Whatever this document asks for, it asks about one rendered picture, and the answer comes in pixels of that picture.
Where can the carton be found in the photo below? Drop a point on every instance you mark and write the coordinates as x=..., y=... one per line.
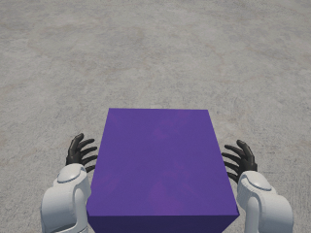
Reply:
x=160, y=171

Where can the robot right hand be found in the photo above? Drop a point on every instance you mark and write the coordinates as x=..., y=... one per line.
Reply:
x=246, y=161

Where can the robot right forearm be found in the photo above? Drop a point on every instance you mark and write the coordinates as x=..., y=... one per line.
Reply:
x=266, y=211

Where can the robot left forearm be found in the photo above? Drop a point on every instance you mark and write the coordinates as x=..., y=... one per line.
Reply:
x=63, y=206

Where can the robot left hand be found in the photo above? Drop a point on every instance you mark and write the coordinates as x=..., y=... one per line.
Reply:
x=75, y=154

